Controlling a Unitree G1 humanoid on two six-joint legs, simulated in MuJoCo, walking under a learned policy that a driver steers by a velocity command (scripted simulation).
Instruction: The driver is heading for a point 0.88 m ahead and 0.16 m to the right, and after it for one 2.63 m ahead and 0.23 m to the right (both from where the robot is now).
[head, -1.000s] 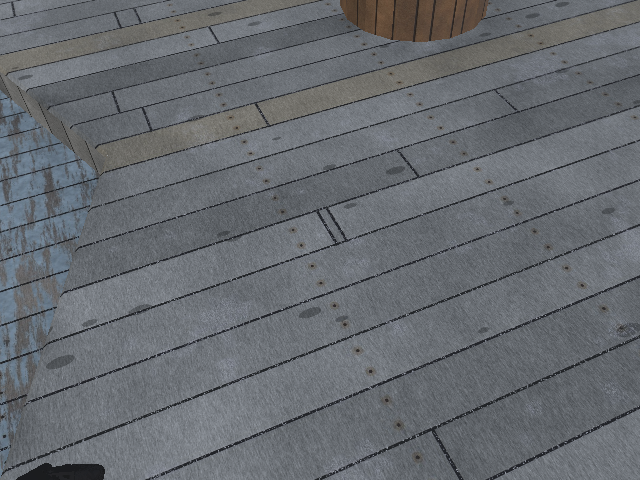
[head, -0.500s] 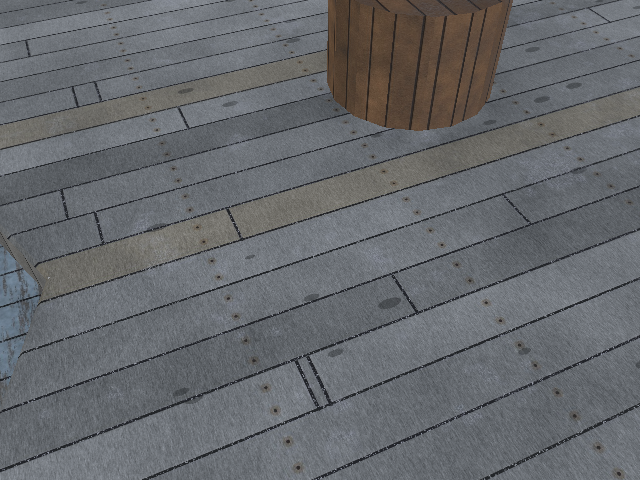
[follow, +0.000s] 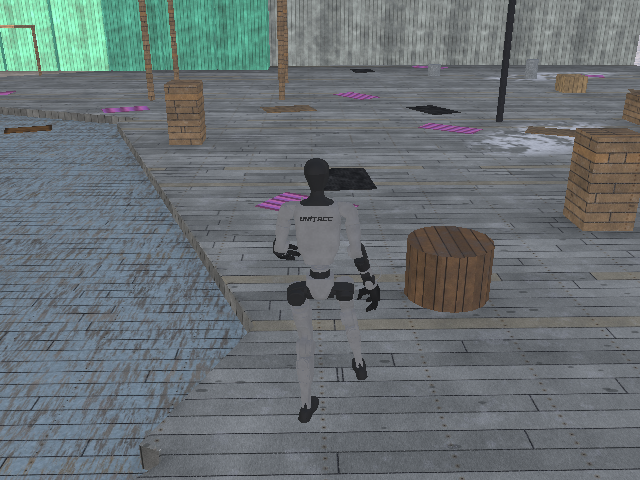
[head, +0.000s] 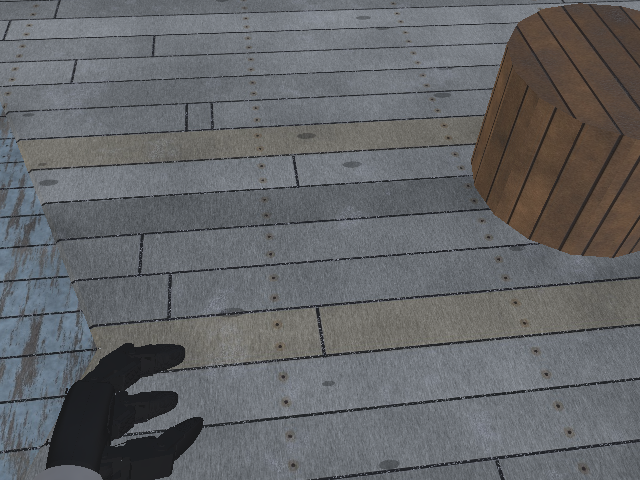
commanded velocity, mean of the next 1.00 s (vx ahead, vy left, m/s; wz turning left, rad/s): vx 0.91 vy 0.00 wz -0.32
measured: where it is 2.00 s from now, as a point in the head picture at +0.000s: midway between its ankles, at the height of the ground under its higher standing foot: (353, 253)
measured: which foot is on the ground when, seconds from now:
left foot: down 0.00-0.12, up 0.14-0.50, down 0.52-0.90, up 0.92-1.00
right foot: up 0.00-0.10, down 0.12-0.52, up 0.54-0.88, down 0.90-1.00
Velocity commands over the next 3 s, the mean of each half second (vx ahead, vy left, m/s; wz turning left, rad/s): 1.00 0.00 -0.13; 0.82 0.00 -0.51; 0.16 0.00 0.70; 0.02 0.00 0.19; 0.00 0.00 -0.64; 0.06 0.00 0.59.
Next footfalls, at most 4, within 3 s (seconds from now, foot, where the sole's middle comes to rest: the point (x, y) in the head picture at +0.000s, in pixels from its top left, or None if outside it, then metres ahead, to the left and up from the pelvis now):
0.12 right None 0.32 -0.17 -0.78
0.52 left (246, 412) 0.64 0.09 -0.78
0.90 right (400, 283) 0.96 -0.31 -0.78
1.36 left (309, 245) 1.10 -0.09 -0.78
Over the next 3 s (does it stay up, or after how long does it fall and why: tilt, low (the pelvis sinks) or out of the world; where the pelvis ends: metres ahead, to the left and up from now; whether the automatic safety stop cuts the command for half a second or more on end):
stays up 1.10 -0.15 -0.01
